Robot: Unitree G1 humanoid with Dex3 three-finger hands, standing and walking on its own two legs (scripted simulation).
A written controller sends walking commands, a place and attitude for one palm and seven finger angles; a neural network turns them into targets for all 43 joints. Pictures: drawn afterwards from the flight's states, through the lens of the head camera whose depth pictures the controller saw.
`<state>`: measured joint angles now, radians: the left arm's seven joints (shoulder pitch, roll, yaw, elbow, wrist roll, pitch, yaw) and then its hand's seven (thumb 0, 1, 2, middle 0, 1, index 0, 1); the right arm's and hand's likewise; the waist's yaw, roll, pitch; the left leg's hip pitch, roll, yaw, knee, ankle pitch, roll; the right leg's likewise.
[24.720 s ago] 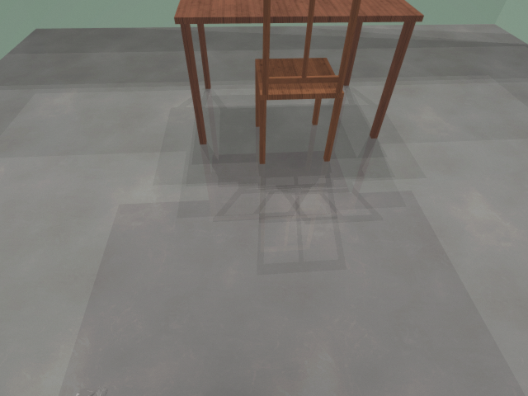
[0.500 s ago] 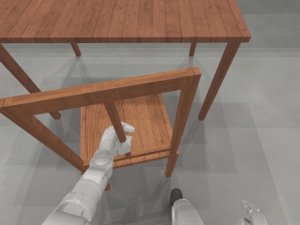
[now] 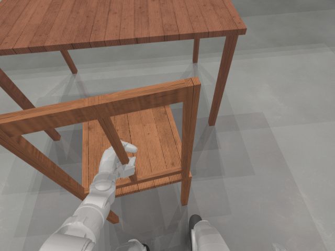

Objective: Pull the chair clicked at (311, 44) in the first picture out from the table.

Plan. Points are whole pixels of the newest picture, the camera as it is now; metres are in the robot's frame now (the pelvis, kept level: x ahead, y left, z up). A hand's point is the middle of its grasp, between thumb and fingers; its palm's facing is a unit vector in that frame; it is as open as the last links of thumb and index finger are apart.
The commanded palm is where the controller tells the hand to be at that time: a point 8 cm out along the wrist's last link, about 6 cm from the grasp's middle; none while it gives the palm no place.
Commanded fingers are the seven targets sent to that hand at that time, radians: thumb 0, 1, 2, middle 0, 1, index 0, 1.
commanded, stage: step backward, pulling the chair out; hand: left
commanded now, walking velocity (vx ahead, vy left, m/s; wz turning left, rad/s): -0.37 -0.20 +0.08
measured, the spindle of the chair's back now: (122, 155) +0.36 +0.13 -0.03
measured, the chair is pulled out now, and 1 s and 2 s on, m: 0.35 0.50 0.59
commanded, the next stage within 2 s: stop walking, hand still on the chair in 0.94 s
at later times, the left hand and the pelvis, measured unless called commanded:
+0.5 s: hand (126, 193) +0.26 +0.11 -0.06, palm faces -0.02 -0.98 -0.19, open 5.3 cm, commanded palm +0.27 +0.16 -0.06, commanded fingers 0.00 0.90 0.90 -0.50 -1.45 -0.50 -1.45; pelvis -0.06 -0.01 +0.01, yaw +3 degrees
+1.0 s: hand (120, 230) +0.18 +0.12 -0.05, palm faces +0.00 -0.98 -0.21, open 5.3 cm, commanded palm +0.17 +0.16 -0.05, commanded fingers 0.00 0.90 0.90 -0.50 -1.45 -0.50 -1.45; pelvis -0.15 -0.02 +0.00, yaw +1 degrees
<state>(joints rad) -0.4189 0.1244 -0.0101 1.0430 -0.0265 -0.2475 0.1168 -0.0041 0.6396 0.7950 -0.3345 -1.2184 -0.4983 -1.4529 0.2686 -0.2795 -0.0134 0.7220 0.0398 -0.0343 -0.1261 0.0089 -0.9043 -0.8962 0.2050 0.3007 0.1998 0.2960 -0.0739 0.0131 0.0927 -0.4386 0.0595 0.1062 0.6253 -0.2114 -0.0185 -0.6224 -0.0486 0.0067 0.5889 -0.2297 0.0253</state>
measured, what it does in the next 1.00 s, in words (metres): walks backwards: right foot, then left foot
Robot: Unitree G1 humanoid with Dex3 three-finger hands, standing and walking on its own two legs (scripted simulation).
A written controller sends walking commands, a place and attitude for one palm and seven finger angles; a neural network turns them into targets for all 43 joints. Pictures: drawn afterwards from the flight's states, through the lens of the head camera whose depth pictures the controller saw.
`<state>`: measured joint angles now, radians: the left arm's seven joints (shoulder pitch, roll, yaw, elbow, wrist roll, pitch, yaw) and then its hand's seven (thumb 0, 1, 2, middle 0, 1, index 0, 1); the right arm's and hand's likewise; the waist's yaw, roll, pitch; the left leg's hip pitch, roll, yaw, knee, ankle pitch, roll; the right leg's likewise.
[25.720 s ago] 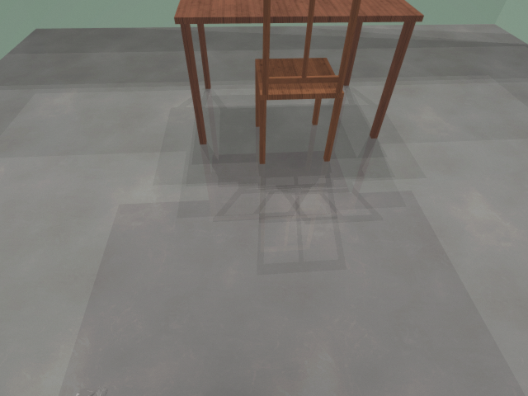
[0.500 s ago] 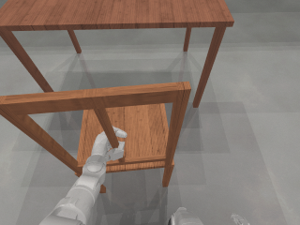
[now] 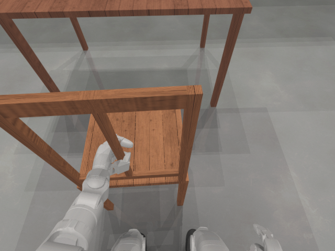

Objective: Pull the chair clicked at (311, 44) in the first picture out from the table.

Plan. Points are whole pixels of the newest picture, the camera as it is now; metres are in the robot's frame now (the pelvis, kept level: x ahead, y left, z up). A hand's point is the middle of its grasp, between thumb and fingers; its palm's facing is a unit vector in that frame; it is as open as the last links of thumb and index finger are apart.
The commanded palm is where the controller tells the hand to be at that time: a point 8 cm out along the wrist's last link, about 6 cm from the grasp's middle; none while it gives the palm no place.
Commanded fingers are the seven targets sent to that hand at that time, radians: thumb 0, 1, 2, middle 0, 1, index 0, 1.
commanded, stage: stop walking, hand still on the chair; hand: left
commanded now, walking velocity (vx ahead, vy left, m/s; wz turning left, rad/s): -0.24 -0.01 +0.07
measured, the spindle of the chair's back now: (117, 150) +0.36 +0.15 -0.03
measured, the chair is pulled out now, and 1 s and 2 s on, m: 0.50 0.59 0.59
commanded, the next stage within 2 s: open the thumb and straighten the fingers in 1.04 s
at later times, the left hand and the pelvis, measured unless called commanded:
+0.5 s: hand (122, 192) +0.25 +0.13 -0.05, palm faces +0.01 -0.98 -0.19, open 5.4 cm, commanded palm +0.23 +0.17 -0.04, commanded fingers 0.00 0.90 0.90 -0.50 -1.45 -0.50 -1.45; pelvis +0.00 +0.00 +0.02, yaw -1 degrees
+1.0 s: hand (122, 192) +0.25 +0.13 -0.05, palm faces -0.06 -0.98 -0.18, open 5.5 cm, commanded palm +0.23 +0.18 -0.04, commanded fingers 0.00 0.90 0.90 -0.50 -1.45 -0.50 -1.45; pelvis +0.03 +0.02 +0.02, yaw +0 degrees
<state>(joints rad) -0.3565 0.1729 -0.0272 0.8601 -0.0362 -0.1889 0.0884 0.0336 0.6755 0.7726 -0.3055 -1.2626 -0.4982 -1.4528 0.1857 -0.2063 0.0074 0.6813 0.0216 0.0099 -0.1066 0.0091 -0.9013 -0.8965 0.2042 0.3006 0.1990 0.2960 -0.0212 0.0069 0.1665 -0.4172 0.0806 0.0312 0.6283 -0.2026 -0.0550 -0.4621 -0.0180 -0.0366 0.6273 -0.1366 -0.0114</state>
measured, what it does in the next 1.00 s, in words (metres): steps on the spot: left foot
